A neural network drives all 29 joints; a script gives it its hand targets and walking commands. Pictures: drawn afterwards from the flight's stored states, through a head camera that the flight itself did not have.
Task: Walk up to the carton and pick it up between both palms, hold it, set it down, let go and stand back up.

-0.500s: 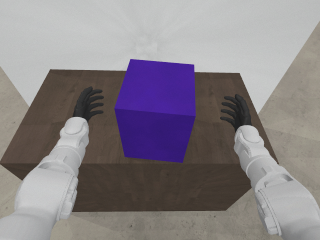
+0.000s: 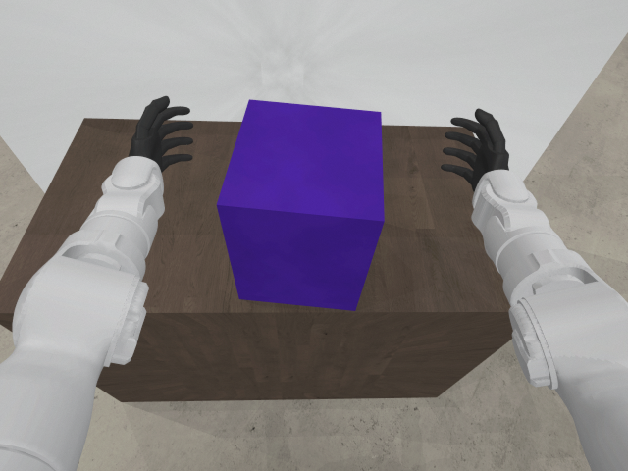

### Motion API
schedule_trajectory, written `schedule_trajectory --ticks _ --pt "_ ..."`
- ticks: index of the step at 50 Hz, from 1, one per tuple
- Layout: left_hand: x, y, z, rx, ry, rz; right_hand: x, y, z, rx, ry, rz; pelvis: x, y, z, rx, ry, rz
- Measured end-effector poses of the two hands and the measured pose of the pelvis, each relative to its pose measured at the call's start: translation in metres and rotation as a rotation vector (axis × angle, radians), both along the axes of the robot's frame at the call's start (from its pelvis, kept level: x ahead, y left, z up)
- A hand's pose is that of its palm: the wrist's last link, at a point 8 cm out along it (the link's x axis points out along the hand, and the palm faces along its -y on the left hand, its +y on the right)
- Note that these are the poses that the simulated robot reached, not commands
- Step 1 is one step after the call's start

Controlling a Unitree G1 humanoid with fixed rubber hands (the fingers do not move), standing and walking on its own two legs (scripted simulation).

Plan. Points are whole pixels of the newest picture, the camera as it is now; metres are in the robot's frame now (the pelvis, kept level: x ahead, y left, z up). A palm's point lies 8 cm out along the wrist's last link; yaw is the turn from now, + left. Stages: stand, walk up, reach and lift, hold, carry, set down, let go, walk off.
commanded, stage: reach and lift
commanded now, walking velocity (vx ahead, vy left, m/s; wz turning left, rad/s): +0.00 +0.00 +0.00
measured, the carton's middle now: (305, 211) +0.50 +0.03 -0.01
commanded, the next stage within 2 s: none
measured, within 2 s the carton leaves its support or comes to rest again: neither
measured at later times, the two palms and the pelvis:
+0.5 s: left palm (156, 183) +0.47 +0.23 +0.08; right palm (465, 190) +0.47 -0.19 +0.08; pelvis +0.01 +0.00 +0.00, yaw +1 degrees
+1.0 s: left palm (185, 201) +0.48 +0.20 +0.03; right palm (451, 211) +0.47 -0.19 +0.03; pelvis +0.00 +0.00 -0.03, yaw +0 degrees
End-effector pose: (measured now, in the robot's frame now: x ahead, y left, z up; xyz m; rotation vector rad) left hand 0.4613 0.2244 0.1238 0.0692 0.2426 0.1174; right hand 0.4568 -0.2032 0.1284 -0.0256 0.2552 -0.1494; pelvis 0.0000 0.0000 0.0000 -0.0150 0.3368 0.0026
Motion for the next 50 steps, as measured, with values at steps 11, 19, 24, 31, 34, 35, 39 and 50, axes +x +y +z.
schedule_trajectory --ticks 11,19,24,31,34,35,39,50 --pt "0.018 0.003 0.021 0.01 -0.006 0.01 0.017 0.002 0.022 -0.006 -0.004 -0.004 0.005 -0.001 0.003 0.0 0.018 0.008" --pt "0.016 0.006 -0.001 0.032 0.024 -0.006 0.018 0.003 0.003 -0.03 0.025 -0.005 0.007 -0.002 0.004 0.001 0.027 0.016" --pt "0.007 0.006 -0.041 0.028 0.063 -0.006 0.012 0.008 -0.037 -0.023 0.061 0.009 0.007 -0.001 0.001 0.002 0.068 0.018" --pt "0.006 -0.002 -0.077 0.017 0.072 0.002 0.009 0.018 -0.079 -0.005 0.071 0.021 0.005 0.0 -0.009 0.0 0.146 0.016" --pt "0.01 -0.007 -0.082 0.019 0.063 -0.007 0.01 0.019 -0.087 -0.009 0.062 0.016 0.005 0.0 -0.013 -0.002 0.164 0.014" --pt "0.011 -0.009 -0.083 0.019 0.061 -0.011 0.01 0.018 -0.088 -0.011 0.059 0.014 0.005 0.0 -0.015 -0.002 0.168 0.014" --pt "0.013 -0.014 -0.088 0.022 0.059 -0.021 0.01 0.015 -0.093 -0.019 0.053 0.001 0.004 0.001 -0.019 -0.001 0.181 0.013" --pt "0.017 -0.02 -0.096 0.018 0.047 -0.034 0.013 0.012 -0.094 -0.022 0.032 0.001 0.0 0.003 -0.025 -0.001 0.205 0.005"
